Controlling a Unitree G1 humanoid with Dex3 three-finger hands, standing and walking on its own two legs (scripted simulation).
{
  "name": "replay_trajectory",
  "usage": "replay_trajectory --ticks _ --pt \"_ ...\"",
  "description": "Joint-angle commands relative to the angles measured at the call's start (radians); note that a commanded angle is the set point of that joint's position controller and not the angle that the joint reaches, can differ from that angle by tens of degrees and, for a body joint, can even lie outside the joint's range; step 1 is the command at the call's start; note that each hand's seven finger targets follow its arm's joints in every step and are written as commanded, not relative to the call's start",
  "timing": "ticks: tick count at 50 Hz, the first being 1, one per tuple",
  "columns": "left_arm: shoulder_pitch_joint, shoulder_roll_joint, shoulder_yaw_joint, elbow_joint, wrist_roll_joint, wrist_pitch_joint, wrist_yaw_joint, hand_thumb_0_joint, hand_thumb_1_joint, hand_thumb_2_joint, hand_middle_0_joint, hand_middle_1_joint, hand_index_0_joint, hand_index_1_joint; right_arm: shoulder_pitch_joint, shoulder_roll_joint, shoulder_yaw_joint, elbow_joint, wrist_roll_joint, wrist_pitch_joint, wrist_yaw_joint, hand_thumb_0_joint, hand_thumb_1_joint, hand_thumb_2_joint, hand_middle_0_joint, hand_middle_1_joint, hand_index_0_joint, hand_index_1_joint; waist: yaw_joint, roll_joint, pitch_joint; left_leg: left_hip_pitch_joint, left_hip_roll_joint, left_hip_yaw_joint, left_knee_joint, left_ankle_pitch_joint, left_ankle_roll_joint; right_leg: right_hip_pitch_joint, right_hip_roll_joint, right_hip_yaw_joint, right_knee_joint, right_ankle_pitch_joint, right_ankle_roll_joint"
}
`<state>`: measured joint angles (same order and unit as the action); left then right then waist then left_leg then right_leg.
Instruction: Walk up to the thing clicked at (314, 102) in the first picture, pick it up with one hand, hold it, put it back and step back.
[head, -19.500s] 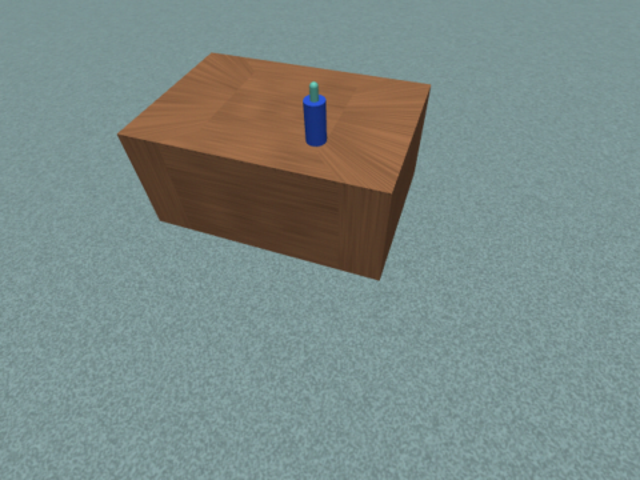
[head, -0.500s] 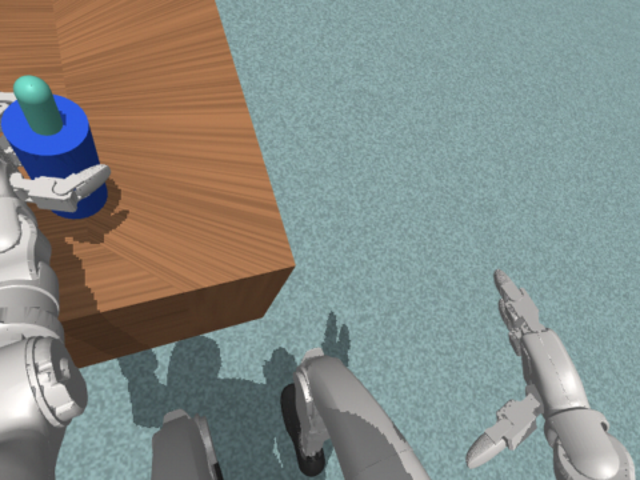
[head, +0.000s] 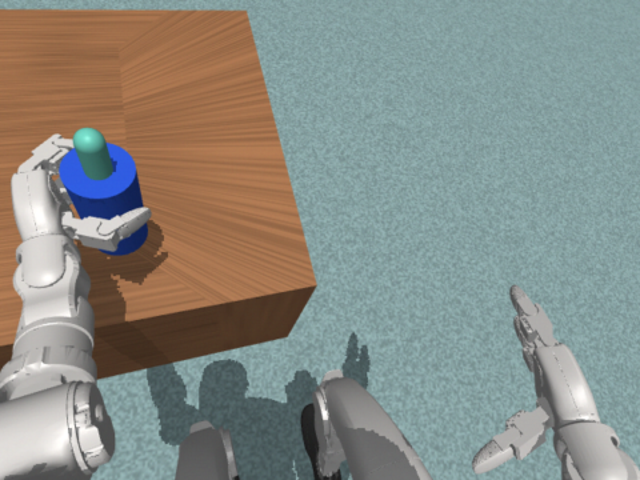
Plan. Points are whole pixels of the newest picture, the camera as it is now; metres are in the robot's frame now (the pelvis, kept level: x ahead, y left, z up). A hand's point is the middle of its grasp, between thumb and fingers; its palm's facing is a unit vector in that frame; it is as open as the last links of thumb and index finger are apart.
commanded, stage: lift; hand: left
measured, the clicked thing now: (106, 192) +0.50 +0.15 -0.01
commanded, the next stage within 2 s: hold in 0.98 s
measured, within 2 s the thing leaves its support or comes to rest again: neither
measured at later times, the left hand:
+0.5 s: hand (73, 238) +0.41 +0.17 +0.05, palm faces +0.10 -0.99 -0.03, open 10.3 cm
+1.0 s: hand (62, 269) +0.37 +0.17 +0.09, palm faces +0.12 -0.99 -0.02, open 10.3 cm
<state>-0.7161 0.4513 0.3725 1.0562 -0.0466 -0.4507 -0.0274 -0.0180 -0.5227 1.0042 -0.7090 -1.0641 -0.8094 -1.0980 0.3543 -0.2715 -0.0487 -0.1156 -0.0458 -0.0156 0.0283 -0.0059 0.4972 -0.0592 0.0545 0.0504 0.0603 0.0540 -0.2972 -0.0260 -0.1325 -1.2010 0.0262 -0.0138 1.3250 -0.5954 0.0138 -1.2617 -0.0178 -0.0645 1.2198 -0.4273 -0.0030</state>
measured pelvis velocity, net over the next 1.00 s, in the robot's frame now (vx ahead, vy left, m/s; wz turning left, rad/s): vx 0.02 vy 0.00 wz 0.02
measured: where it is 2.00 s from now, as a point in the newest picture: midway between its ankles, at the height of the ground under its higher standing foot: outside the picture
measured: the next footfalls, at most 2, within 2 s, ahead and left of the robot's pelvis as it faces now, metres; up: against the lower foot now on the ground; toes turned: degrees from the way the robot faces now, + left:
none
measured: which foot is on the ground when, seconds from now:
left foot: down 0.00-1.00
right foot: down 0.00-1.00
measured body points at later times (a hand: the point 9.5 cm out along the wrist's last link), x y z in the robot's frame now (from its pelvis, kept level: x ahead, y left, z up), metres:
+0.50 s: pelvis +0.02 +0.00 +0.05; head +0.12 +0.03 +0.48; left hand +0.40 +0.22 +0.05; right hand +0.19 -0.26 +0.04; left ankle +0.01 +0.11 -0.61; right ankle +0.07 -0.13 -0.61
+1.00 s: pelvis +0.02 +0.00 +0.07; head +0.09 +0.01 +0.51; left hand +0.35 +0.22 +0.09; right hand +0.19 -0.25 +0.04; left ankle +0.01 +0.11 -0.61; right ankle +0.07 -0.13 -0.61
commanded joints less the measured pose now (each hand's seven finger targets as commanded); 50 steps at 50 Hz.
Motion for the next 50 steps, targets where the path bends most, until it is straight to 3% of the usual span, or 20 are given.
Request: replay_trajectory --ticks 1,6,8,10,12,15,17,20,22,24,26,29,32,33,38,41,44,46,48,50 --pt "-0.506 0.222 0.017 -0.383 -0.056 -0.129 0.003 0.0 0.052 1.224 -1.293 -1.415 -1.314 -1.417 0.043 -0.168 -0.121 -0.146 0.009 -0.052 -0.03 0.0 0.527 -0.057 0.049 0.05 0.049 0.05 0.053 0.298 -0.675 0.458 -0.03 -0.041 -0.206 0.462 -0.024 0.455 0.03 0.038 -0.122 0.348 -0.033" --pt "-0.449 0.172 -0.013 -0.536 -0.063 -0.115 0.009 0.0 0.084 1.221 -1.292 -1.406 -1.312 -1.408 0.073 -0.155 -0.114 -0.119 0.011 -0.045 -0.032 0.0 0.534 -0.054 0.049 0.05 0.049 0.05 0.101 0.291 -0.678 0.545 -0.026 -0.044 -0.253 0.5 -0.033 0.468 0.029 0.024 -0.15 0.34 -0.034" --pt "-0.353 0.083 -0.053 -0.501 -0.081 -0.1 0.003 0.0 0.065 1.235 -1.291 -1.423 -1.314 -1.423 0.098 -0.132 -0.112 -0.049 0.016 -0.04 -0.035 0.0 0.538 -0.053 0.049 0.05 0.049 0.05 0.107 0.237 -0.597 0.503 -0.029 -0.038 -0.27 0.489 -0.03 0.494 0.027 0.022 -0.162 0.352 -0.032" --pt "-0.259 0.053 -0.063 -0.498 -0.09 -0.085 0.007 0.0 0.074 1.243 -1.302 -1.427 -1.323 -1.429 0.048 -0.162 -0.131 -0.1 0.023 -0.044 -0.04 0.0 0.534 -0.054 0.049 0.05 0.049 0.05 0.124 0.181 -0.609 0.507 -0.03 -0.035 -0.287 0.487 -0.022 0.54 0.026 0.026 -0.177 0.367 -0.028" --pt "-0.309 0.063 -0.072 -0.626 -0.092 -0.086 0.015 0.0 0.078 1.26 -1.313 -1.438 -1.333 -1.442 0.071 -0.156 -0.131 -0.095 0.027 -0.039 -0.046 0.0 0.542 -0.052 0.049 0.05 0.049 0.05 0.132 0.182 -0.634 0.526 -0.035 -0.027 -0.298 0.481 -0.019 0.591 0.02 0.037 -0.193 0.38 -0.024" --pt "-0.251 0.051 -0.074 -0.663 -0.1 -0.074 0.022 0.0 0.087 1.258 -1.307 -1.432 -1.326 -1.436 0.073 -0.158 -0.143 -0.052 0.033 -0.032 -0.055 0.0 0.543 -0.052 0.049 0.05 0.049 0.05 0.155 0.163 -0.565 0.553 -0.036 -0.025 -0.333 0.466 -0.021 0.579 0.021 0.037 -0.221 0.354 -0.024" --pt "-0.198 -0.028 -0.122 -0.702 -0.108 -0.065 0.019 0.0 0.083 1.272 -1.309 -1.442 -1.328 -1.446 0.079 -0.134 -0.119 -0.065 0.034 -0.031 -0.056 0.0 0.546 -0.051 0.049 0.051 0.049 0.051 0.152 0.123 -0.55 0.555 -0.035 -0.023 -0.349 0.469 -0.018 0.605 0.019 0.036 -0.236 0.366 -0.02" --pt "-0.156 0.019 -0.099 -0.746 -0.111 -0.06 0.023 0.0 0.086 1.27 -1.304 -1.439 -1.323 -1.444 0.101 -0.136 -0.118 -0.028 0.039 -0.028 -0.059 0.0 0.544 -0.052 0.049 0.051 0.049 0.051 0.173 0.136 -0.526 0.585 -0.04 -0.017 -0.366 0.482 -0.018 0.622 0.013 0.042 -0.251 0.371 -0.02" --pt "-0.117 -0.05 -0.148 -0.783 -0.113 -0.056 0.019 0.0 0.084 1.271 -1.293 -1.437 -1.313 -1.441 0.099 -0.121 -0.105 -0.049 0.039 -0.028 -0.059 0.0 0.545 -0.051 0.049 0.051 0.049 0.051 0.173 0.126 -0.507 0.617 -0.035 -0.022 -0.382 0.504 -0.023 0.617 0.014 0.036 -0.255 0.375 -0.021" --pt "-0.113 -0.046 -0.15 -0.862 -0.119 -0.052 0.018 0.0 0.067 1.259 -1.285 -1.426 -1.303 -1.431 0.107 -0.112 -0.091 -0.056 0.042 -0.026 -0.06 0.0 0.545 -0.052 0.049 0.05 0.049 0.051 0.186 0.144 -0.516 0.645 -0.04 -0.017 -0.394 0.505 -0.024 0.638 0.011 0.039 -0.271 0.378 -0.019" --pt "-0.046 -0.049 -0.144 -0.81 -0.128 -0.037 0.013 0.0 0.049 1.256 -1.28 -1.423 -1.298 -1.429 0.118 -0.122 -0.097 -0.008 0.04 -0.028 -0.063 0.0 0.543 -0.052 0.049 0.051 0.049 0.051 0.186 0.12 -0.458 0.621 -0.039 -0.015 -0.404 0.503 -0.023 0.639 0.009 0.041 -0.28 0.381 -0.018" --pt "-0.047 -0.047 -0.152 -0.924 -0.127 -0.032 0.016 0.0 0.051 1.231 -1.271 -1.404 -1.288 -1.41 0.104 -0.123 -0.102 -0.02 0.041 -0.03 -0.064 0.0 0.543 -0.051 0.049 0.051 0.049 0.051 0.202 0.16 -0.495 0.672 -0.036 -0.016 -0.417 0.524 -0.026 0.647 0.006 0.041 -0.288 0.378 -0.02" --pt "-0.005 -0.056 -0.15 -0.945 -0.125 -0.022 0.027 0.0 0.036 1.238 -1.28 -1.415 -1.298 -1.421 0.087 -0.115 -0.097 -0.039 0.043 -0.03 -0.065 0.0 0.54 -0.052 0.049 0.051 0.049 0.051 0.211 0.108 -0.471 0.645 -0.04 -0.01 -0.436 0.475 -0.021 0.694 0.005 0.045 -0.309 0.359 -0.018" --pt "0.054 -0.1 -0.169 -0.89 -0.131 -0.013 0.024 0.0 0.026 1.235 -1.272 -1.411 -1.291 -1.416 0.067 -0.113 -0.094 -0.037 0.044 -0.029 -0.067 0.0 0.542 -0.051 0.049 0.051 0.049 0.051 0.215 0.078 -0.433 0.627 -0.04 -0.011 -0.448 0.467 -0.021 0.701 0.006 0.042 -0.316 0.355 -0.017" --pt "0.085 -0.088 -0.172 -0.938 -0.132 -0.006 0.02 0.0 0.028 1.265 -1.297 -1.444 -1.316 -1.45 0.078 -0.11 -0.09 -0.041 0.049 -0.03 -0.071 0.0 0.538 -0.052 0.049 0.051 0.049 0.051 0.222 0.079 -0.433 0.653 -0.035 -0.013 -0.468 0.471 -0.025 0.71 0.007 0.04 -0.328 0.341 -0.018" --pt "0.113 -0.087 -0.16 -0.951 -0.144 -0.001 0.017 0.0 0.019 1.28 -1.307 -1.466 -1.329 -1.47 0.105 -0.101 -0.091 0.044 0.052 -0.024 -0.074 0.0 0.544 -0.05 0.049 0.051 0.049 0.051 0.244 0.093 -0.369 0.635 -0.041 -0.006 -0.487 0.449 -0.026 0.705 0.004 0.042 -0.339 0.324 -0.017" --pt "0.127 -0.084 -0.156 -0.992 -0.137 0.008 0.022 0.0 0.032 1.291 -1.315 -1.475 -1.336 -1.481 0.084 -0.109 -0.093 -0.022 0.052 -0.03 -0.078 0.0 0.537 -0.052 0.049 0.051 0.049 0.051 0.236 0.05 -0.423 0.644 -0.046 0.007 -0.48 0.436 -0.015 0.771 0.001 0.055 -0.36 0.344 -0.012" --pt "0.118 -0.099 -0.171 -1.028 -0.142 0.009 0.025 0.0 -0.006 1.291 -1.322 -1.49 -1.345 -1.495 0.1 -0.074 -0.068 0.033 0.055 -0.028 -0.079 0.0 0.539 -0.051 0.049 0.051 0.049 0.051 0.239 0.068 -0.363 0.626 -0.052 0.014 -0.492 0.386 -0.011 0.769 -0.001 0.06 -0.379 0.315 -0.01" --pt "0.193 -0.104 -0.158 -0.951 -0.146 0.021 0.025 0.0 0.017 1.295 -1.319 -1.488 -1.341 -1.493 0.063 -0.109 -0.096 0.005 0.058 -0.035 -0.084 0.0 0.537 -0.052 0.049 0.051 0.049 0.051 0.238 0.024 -0.342 0.617 -0.046 0.009 -0.505 0.376 -0.01 0.768 0.002 0.055 -0.387 0.294 -0.009" --pt "0.161 -0.097 -0.167 -1.021 -0.135 0.014 0.028 0.0 0.019 1.293 -1.319 -1.486 -1.341 -1.49 0.082 -0.075 -0.062 0.033 0.055 -0.035 -0.081 0.0 0.538 -0.051 0.049 0.051 0.049 0.051 0.251 0.072 -0.354 0.632 -0.048 0.009 -0.511 0.372 -0.013 0.769 0.0 0.055 -0.387 0.288 -0.011"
